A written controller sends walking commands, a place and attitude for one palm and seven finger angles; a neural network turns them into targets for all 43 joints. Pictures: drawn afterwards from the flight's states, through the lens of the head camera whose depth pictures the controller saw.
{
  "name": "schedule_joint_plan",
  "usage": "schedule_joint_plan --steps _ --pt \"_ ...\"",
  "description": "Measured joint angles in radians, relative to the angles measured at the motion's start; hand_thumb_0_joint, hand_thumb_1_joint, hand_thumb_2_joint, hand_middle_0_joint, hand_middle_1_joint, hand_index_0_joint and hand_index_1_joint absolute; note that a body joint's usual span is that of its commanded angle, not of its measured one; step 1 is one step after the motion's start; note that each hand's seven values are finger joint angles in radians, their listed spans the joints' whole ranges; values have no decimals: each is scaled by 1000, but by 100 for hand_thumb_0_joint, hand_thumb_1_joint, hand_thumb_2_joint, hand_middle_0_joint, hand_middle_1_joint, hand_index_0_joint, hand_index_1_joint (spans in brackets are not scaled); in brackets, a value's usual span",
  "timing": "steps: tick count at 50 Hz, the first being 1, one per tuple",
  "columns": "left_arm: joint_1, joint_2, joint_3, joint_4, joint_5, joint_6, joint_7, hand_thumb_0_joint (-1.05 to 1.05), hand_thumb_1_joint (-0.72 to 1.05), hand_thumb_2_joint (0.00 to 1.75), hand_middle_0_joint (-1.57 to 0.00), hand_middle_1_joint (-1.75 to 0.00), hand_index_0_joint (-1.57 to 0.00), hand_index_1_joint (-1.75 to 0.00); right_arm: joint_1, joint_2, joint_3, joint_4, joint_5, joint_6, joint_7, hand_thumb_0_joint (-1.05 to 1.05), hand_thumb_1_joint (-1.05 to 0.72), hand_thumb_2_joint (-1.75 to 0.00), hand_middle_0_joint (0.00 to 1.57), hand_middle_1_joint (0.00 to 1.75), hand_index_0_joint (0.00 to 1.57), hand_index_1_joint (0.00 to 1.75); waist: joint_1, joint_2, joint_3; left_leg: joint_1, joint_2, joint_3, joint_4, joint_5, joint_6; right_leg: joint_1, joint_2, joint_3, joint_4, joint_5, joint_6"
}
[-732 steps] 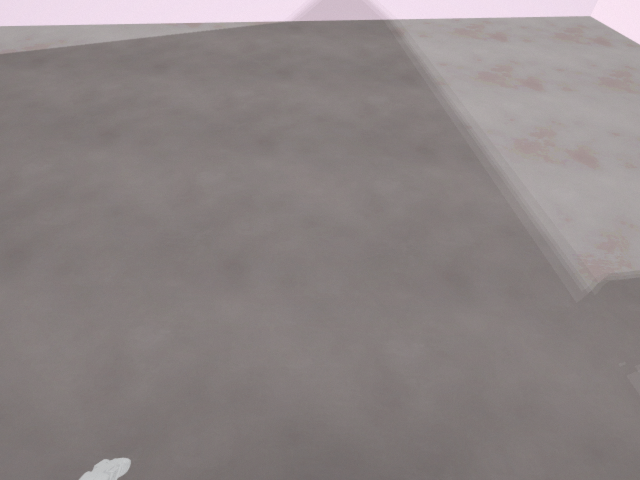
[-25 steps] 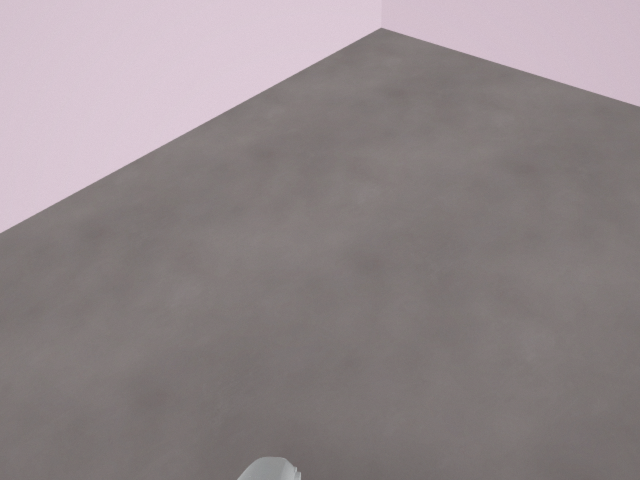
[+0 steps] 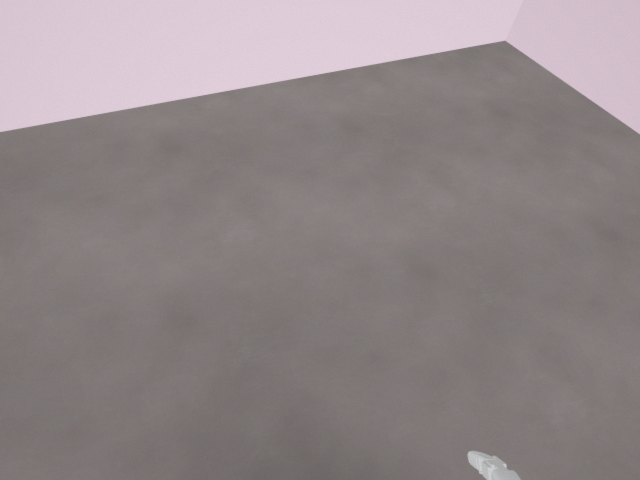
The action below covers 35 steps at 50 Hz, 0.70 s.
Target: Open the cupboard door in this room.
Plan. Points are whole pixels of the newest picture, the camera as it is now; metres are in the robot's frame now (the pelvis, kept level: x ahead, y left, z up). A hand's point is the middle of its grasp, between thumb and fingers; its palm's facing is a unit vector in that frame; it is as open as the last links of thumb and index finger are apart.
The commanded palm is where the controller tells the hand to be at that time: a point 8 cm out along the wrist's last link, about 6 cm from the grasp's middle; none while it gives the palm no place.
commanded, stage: turn or walk to find it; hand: left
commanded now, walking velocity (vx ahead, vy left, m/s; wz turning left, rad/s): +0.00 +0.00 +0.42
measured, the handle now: out of the picture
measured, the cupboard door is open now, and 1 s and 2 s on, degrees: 0 0 0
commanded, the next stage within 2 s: none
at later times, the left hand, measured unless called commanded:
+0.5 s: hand out of the picture +0.08 +0.17 -0.14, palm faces +0.15 -0.95 -0.28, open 7.4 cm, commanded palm none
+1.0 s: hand out of the picture -0.13 +0.16 -0.18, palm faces +0.48 -0.85 -0.24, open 7.4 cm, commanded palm none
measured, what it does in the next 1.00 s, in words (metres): steps on the spot, turning left: right foot, then left foot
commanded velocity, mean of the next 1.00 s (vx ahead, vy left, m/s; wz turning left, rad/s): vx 0.00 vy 0.00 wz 0.42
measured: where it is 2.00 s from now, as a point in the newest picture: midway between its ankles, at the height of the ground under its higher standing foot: outside the picture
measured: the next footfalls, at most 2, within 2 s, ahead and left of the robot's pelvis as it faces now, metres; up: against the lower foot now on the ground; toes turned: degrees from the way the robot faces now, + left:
right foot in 0.46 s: +0.03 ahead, -0.14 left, +0.00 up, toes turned +7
left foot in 1.00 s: -0.06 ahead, +0.08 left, +0.00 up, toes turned +30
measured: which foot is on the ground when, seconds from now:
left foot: down 0.00-0.46, up 0.48-0.98, down 1.00-1.00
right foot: up 0.00-0.44, down 0.46-1.00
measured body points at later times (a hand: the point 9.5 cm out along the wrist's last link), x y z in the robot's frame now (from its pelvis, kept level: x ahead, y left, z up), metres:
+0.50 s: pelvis -0.01 -0.04 +0.00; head +0.04 -0.06 +0.45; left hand +0.07 +0.22 -0.12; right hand +0.03 -0.29 -0.16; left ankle -0.03 +0.09 -0.72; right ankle -0.01 -0.15 -0.73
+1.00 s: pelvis -0.03 -0.03 +0.00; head +0.00 +0.00 +0.44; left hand -0.15 +0.20 -0.16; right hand +0.18 -0.21 -0.14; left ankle -0.09 +0.06 -0.73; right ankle -0.01 -0.15 -0.73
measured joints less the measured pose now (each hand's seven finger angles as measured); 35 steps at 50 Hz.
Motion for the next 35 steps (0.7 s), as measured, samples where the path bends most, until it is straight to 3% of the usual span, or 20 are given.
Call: schedule_joint_plan --steps 4,10,17,20,22,24,27,31,35 --pt "-49 7 7 -15 -1 1 -8 1 91 90 -19 -30 -20 -30 24 7 4 3 -2 -3 -13 0 -91 -90 20 30 20 30 -14 21 -12 32 -2 -33 -69 46 9 -81 11 79 163 70 26" --pt "-122 19 14 -58 -1 -7 -12 1 91 90 -19 -30 -20 -30 83 18 0 16 -1 -5 -10 0 -91 -90 20 30 20 30 -36 21 -22 49 -17 -67 -134 93 9 -126 -2 137 185 161 52" --pt "-192 5 11 -94 -5 -2 -11 1 91 90 -19 -30 -19 -30 162 9 -19 32 -11 3 -9 0 -91 -90 20 30 20 30 -86 44 -21 8 -28 -119 -128 109 -7 -73 28 138 19 119 51" --pt "-215 -12 2 -109 -10 -11 -12 1 91 90 -19 -30 -19 -30 188 -4 -29 39 -14 11 -10 0 -91 -90 20 30 20 30 -105 65 -17 -23 -33 -146 -105 107 -23 -17 54 129 -125 114 40" --pt "-221 -23 -4 -119 -14 -22 -12 1 91 90 -19 -30 -20 -30 205 -13 -36 44 -12 15 -10 0 -91 -90 20 30 20 30 -112 75 -19 -47 -41 -161 -78 99 -39 41 68 119 -266 185 33" --pt "-220 -42 -11 -119 -11 -41 -10 1 91 90 -19 -30 -20 -30 215 -30 -45 52 -4 19 -8 1 -91 -90 20 30 20 30 -112 104 -18 -80 -37 -177 -13 75 -52 85 83 96 -359 234 -20" --pt "-196 -69 -24 -120 -6 -54 -9 1 91 90 -20 -30 -20 -30 218 -46 -57 58 -6 38 -9 1 -91 -90 20 30 20 30 -117 117 -20 -169 -50 -153 262 -110 -68 98 67 65 -349 221 -74" --pt "-157 -90 -27 -107 -7 -48 -7 1 90 90 -20 -30 -20 -30 209 -59 -67 62 -10 50 1 1 -91 -90 20 30 19 30 -113 116 -27 -249 -19 -121 547 -63 -91 137 45 29 -389 234 -81" --pt "-124 -98 -25 -96 -6 -52 -6 1 91 90 -20 -30 -20 -30 194 -63 -67 65 -11 54 6 1 -91 -90 20 30 19 30 -104 112 -26 -259 26 -119 606 -11 -114 157 34 -15 -407 238 -84"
